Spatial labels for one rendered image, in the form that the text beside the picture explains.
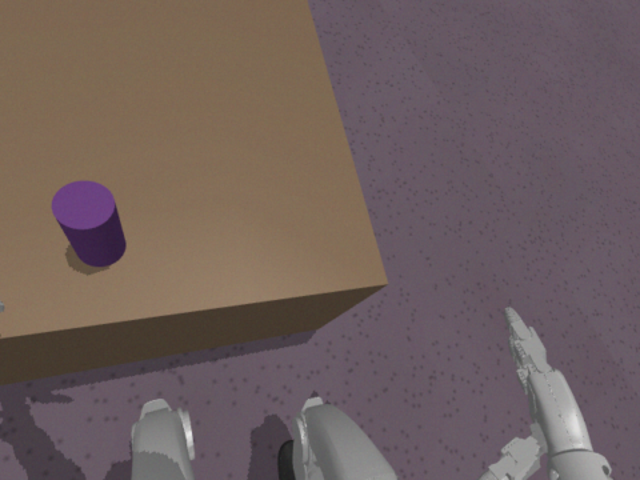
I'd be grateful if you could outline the right robot hand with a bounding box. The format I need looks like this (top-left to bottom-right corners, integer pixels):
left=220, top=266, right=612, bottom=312
left=477, top=307, right=593, bottom=480

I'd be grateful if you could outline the right robot foot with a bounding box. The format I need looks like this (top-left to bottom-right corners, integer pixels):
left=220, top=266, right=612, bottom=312
left=278, top=440, right=296, bottom=480

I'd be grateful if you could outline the right robot arm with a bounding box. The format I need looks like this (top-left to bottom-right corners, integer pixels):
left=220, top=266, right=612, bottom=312
left=546, top=449, right=613, bottom=480

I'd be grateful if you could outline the can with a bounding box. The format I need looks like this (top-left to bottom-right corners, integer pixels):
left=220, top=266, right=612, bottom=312
left=51, top=181, right=126, bottom=267

